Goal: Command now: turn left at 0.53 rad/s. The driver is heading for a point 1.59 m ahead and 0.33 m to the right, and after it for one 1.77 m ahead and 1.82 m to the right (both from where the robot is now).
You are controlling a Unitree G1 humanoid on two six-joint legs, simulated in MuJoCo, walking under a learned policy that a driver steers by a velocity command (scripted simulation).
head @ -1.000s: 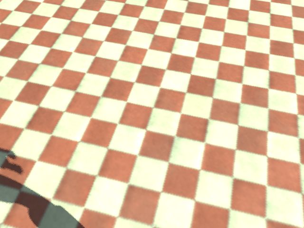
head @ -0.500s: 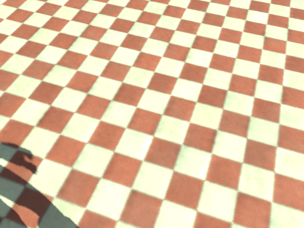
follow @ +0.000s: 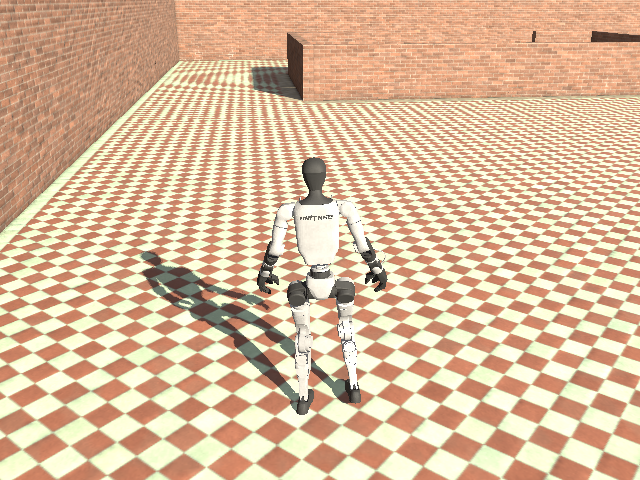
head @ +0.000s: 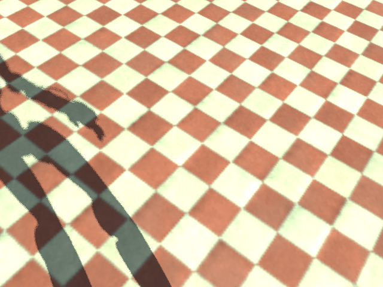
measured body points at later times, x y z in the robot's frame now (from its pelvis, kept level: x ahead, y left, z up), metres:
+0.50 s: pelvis +0.03 -0.03 -0.01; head +0.05 -0.03 +0.44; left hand +0.22 +0.24 -0.11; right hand +0.11 -0.34 -0.12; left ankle -0.01 +0.09 -0.75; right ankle +0.03 -0.15 -0.73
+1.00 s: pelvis +0.18 -0.15 +0.00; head +0.21 -0.18 +0.44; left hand +0.39 +0.06 -0.10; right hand +0.20 -0.46 -0.11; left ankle +0.24 +0.00 -0.67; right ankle +0.16 -0.23 -0.75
